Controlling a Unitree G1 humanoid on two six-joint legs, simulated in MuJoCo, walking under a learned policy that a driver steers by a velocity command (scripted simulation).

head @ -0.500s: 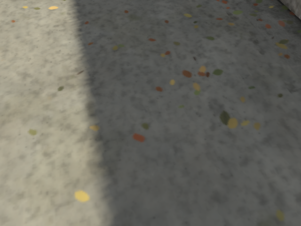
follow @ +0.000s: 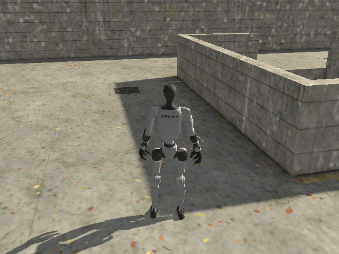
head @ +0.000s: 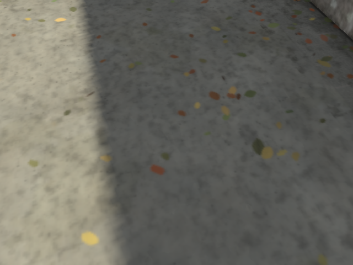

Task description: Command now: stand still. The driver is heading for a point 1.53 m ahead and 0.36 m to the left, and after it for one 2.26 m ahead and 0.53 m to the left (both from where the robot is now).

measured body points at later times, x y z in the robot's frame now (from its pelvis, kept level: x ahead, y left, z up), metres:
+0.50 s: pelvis +0.00 +0.01 +0.00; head +0.01 +0.00 +0.45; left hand +0.04 +0.26 -0.15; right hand +0.03 -0.25 -0.15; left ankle +0.00 +0.16 -0.74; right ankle -0.02 -0.11 -0.74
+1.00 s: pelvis +0.10 +0.05 +0.01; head +0.11 +0.06 +0.46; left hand +0.21 +0.31 -0.13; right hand +0.01 -0.19 -0.13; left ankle +0.01 +0.14 -0.74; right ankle +0.13 -0.10 -0.66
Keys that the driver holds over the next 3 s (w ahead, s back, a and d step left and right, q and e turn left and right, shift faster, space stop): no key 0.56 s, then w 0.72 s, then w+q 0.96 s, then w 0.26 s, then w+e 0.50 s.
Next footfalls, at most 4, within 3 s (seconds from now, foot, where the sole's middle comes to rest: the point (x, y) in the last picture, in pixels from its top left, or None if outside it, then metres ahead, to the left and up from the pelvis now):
1.24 right None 0.42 -0.09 -0.77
1.80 left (141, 219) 0.70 0.17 -0.77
2.28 right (161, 154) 1.04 0.09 -0.77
2.76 left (89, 146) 1.10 0.44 -0.77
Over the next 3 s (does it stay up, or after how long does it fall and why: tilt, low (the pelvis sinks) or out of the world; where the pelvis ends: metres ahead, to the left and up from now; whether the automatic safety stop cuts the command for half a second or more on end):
stays up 1.13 0.33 0.01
